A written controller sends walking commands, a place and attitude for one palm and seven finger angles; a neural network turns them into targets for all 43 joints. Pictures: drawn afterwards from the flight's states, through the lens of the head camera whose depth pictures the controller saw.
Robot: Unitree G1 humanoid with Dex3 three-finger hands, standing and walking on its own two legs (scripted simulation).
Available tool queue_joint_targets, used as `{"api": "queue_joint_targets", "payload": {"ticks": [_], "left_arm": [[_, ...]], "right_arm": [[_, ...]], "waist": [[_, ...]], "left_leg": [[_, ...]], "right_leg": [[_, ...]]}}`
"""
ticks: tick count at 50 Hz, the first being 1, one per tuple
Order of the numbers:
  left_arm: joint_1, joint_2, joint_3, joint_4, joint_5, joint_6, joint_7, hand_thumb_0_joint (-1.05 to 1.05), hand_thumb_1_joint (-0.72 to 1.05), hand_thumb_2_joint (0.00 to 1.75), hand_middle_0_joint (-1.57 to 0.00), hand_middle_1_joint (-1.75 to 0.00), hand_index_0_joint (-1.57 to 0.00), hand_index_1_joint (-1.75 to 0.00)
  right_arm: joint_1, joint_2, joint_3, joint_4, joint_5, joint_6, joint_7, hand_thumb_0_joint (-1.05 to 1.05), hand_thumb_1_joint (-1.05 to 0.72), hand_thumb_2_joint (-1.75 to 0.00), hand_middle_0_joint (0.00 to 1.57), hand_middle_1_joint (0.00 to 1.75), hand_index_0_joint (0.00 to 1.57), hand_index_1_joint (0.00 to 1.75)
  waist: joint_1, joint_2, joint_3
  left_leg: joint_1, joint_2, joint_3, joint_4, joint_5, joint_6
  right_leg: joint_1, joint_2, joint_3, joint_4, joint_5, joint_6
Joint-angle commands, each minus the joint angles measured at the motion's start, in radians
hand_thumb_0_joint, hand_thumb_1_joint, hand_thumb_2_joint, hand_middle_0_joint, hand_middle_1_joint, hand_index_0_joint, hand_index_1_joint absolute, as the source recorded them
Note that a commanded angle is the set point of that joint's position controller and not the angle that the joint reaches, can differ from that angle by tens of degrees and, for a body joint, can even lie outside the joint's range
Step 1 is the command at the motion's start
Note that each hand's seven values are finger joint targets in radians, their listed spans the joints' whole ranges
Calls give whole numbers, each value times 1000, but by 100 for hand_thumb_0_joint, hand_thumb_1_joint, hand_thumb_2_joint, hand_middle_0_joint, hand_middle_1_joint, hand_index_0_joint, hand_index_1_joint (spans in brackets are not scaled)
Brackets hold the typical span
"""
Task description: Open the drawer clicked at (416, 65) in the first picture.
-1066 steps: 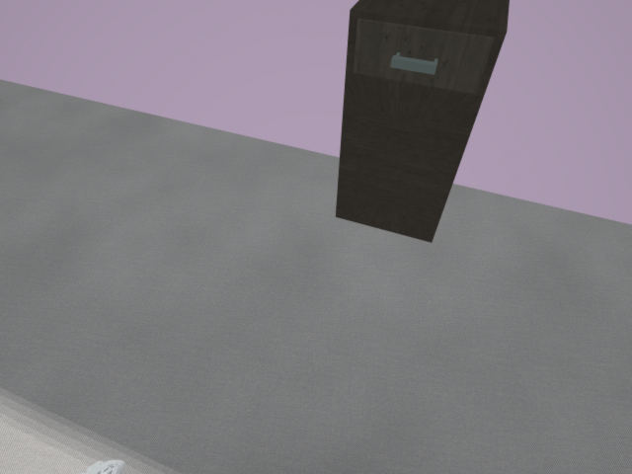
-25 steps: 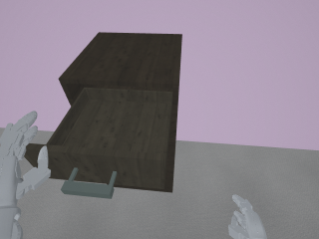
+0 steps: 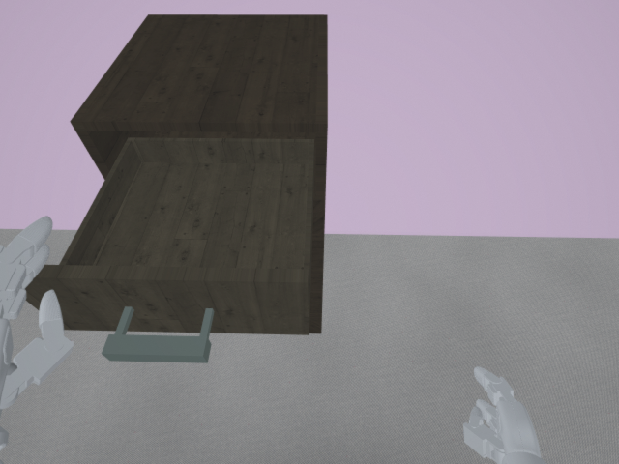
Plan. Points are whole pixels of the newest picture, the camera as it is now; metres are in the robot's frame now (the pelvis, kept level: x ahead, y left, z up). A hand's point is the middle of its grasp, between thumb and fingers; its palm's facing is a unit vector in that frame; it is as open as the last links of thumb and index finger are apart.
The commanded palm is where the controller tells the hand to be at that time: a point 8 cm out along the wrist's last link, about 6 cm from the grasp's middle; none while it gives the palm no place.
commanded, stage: step back with the hand held close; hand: left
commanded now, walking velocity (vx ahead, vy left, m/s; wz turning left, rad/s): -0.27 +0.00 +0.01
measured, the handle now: (163, 331) +0.28 +0.23 -0.01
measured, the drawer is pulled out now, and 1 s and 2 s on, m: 0.30 0.30 0.30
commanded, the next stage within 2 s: stop stepping back and stand still in 1.06 s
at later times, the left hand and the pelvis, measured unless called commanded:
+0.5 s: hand (5, 416) +0.13 +0.25 +0.16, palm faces +0.40 -0.81 -0.43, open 7.4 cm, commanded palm +0.07 +0.29 +0.18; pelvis -0.06 +0.01 -0.02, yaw +0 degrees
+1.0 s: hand out of the picture +0.04 +0.25 +0.17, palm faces +0.32 -0.83 -0.46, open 7.4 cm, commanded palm -0.02 +0.29 +0.18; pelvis -0.15 +0.01 +0.00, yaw -1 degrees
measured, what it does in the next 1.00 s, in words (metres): walks backwards: right foot, then left foot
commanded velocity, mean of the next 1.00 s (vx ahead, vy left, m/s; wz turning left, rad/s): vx -0.34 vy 0.00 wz -0.01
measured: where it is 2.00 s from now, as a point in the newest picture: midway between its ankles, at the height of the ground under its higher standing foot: outside the picture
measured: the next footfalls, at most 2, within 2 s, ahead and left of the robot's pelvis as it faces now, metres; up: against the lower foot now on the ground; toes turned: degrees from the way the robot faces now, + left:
right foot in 0.62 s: -0.04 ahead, -0.11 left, +0.00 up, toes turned +3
left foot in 0.80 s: -0.04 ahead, +0.10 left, +0.00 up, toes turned +1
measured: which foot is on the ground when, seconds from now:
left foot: down 0.00-0.66, up 0.68-0.78, down 0.80-1.00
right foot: down 0.00-0.48, up 0.50-0.60, down 0.62-0.82, up 0.84-1.00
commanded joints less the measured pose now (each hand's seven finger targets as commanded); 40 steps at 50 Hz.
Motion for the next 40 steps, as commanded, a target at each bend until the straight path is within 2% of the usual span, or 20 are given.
{"api": "queue_joint_targets", "payload": {"ticks": [1,9,12,15,18,20,21,24,25,26,28,30,32,33,34,35,36,38,39,40], "left_arm": [[30,158,145,-228,-12,-56,40,0,90,90,-20,-30,-20,-30],[29,159,168,-284,7,-83,61,0,90,90,-20,-30,-20,-30],[7,146,162,-273,13,-96,70,0,90,90,-20,-30,-20,-30],[-27,154,151,-281,10,-104,77,0,90,90,-20,-30,-20,-30],[-59,154,135,-271,8,-100,90,0,90,90,-20,-30,-20,-30],[-74,162,141,-276,9,-94,96,0,90,90,-20,-30,-20,-30],[-66,154,138,-275,7,-94,96,0,90,90,-20,-30,-20,-30],[-38,146,156,-271,25,-106,94,0,90,90,-20,-30,-20,-30],[-24,144,155,-293,29,-107,97,0,90,90,-20,-30,-20,-30],[-37,147,148,-299,27,-108,93,0,90,90,-20,-30,-20,-30],[33,135,147,-259,14,-109,86,0,90,90,-20,-30,-20,-30],[17,149,136,-279,3,-113,75,0,90,90,-20,-30,-20,-30],[-26,191,161,-257,-2,-133,69,0,90,90,-20,-30,-20,-30],[-25,169,130,-249,-7,-125,72,0,90,90,-20,-30,-20,-30],[-53,191,140,-279,-7,-121,73,0,90,90,-20,-30,-20,-30],[-24,203,159,-254,-3,-112,73,0,90,90,-20,-30,-20,-30],[0,189,159,-242,0,-99,69,0,90,90,-20,-30,-20,-30],[23,185,168,-233,5,-84,63,0,90,90,-20,-30,-20,-30],[14,189,162,-249,0,-78,58,0,90,90,-20,-30,-20,-30],[2,202,165,-296,0,-93,57,0,90,90,-20,-30,-20,-30]], "right_arm": [[-85,-96,-39,-192,-2,-44,-13,0,-90,-90,20,30,20,30],[-67,-104,-39,-198,-12,-81,-12,0,-90,-90,20,30,20,30],[-43,-100,-35,-193,-12,-100,-11,0,-90,-90,20,30,20,30],[-30,-95,-34,-172,-9,-110,-8,0,-90,-90,20,30,20,30],[-31,-86,-27,-139,-8,-102,-9,0,-90,-90,20,30,20,30],[-42,-87,-20,-131,-11,-97,-18,0,-90,-90,20,30,20,30],[-49,-95,-21,-139,-10,-96,-20,0,-90,-90,20,30,20,30],[-71,-113,-26,-172,-1,-112,-26,0,-90,-90,20,30,20,30],[-50,-95,-31,-174,-21,-117,-26,0,-90,-90,20,30,20,30],[-58,-97,-33,-170,-21,-126,-21,0,-90,-90,20,30,20,30],[-57,-97,-30,-153,-20,-142,-8,0,-90,-90,20,30,20,30],[-74,-97,-22,-140,-19,-145,-1,0,-90,-90,20,30,20,30],[-57,-89,-17,-117,-21,-134,9,0,-90,-90,20,30,20,30],[-38,-74,-25,-102,-2,-130,11,0,-90,-90,20,30,20,30],[-63,-77,-33,-106,10,-130,9,0,-90,-90,20,30,20,30],[-76,-65,-33,-110,9,-123,5,0,-90,-90,20,30,20,30],[-81,-51,-26,-116,3,-111,5,0,-90,-90,20,30,20,30],[-90,-45,-13,-111,-3,-85,-1,0,-90,-90,20,30,20,30],[-101,-65,-14,-114,0,-76,-8,0,-90,-90,20,30,20,30],[-103,-89,-29,-127,2,-74,-9,0,-90,-90,20,30,20,30]], "waist": [[8,-3,-206],[7,93,-156],[-5,33,-131],[-17,-63,-130],[-18,-125,-126],[-20,-94,-113],[-19,-30,-100],[-9,238,-107],[-7,183,-117],[-4,134,-116],[2,128,-121],[-10,62,-110],[-19,-37,-129],[-22,-119,-210],[-9,-183,-263],[2,-213,-247],[-2,-222,-216],[-16,-162,-169],[-18,-41,-167],[4,114,-209]], "left_leg": [[-7,45,-35,-36,333,13],[-268,97,-97,-129,-28,54],[-344,85,-94,-101,-177,57],[-209,10,-39,43,-224,27],[-31,-33,-8,193,-178,0],[-36,-8,-44,89,-175,5],[-95,26,-93,5,-220,19],[-471,227,-339,-339,-519,111],[-433,237,-351,-311,-385,127],[-380,229,-309,-245,-250,130],[-300,181,-227,-141,-88,111],[-241,102,-158,-27,6,60],[-128,22,-58,95,7,-2],[-58,-24,-13,201,79,-22],[-47,-48,-18,313,-34,-29],[-105,-51,-38,362,-142,-21],[-146,-34,-52,332,-171,-17],[-104,-25,-22,84,-41,-15],[-38,-2,-30,-76,254,-14],[17,118,-146,-107,578,20]], "right_leg": [[129,-28,17,44,259,-17],[177,7,18,178,73,-10],[167,-13,54,168,50,-17],[-19,-95,157,-9,-97,-55],[-235,-158,182,-120,-274,-93],[-229,-116,119,-75,-279,-70],[-192,-73,92,-24,-298,-47],[150,90,4,398,-199,7],[126,98,21,440,-191,-2],[90,87,41,415,-207,-10],[77,69,50,248,-185,-25],[48,0,130,48,51,-50],[-74,-141,254,-60,141,-110],[-39,-193,275,-59,339,-137],[-26,-233,288,-51,472,-163],[7,-260,270,-42,532,-179],[25,-260,254,-26,560,-183],[24,-172,165,38,583,-124],[7,-89,103,108,491,-65],[-4,15,39,179,266,-9]]}}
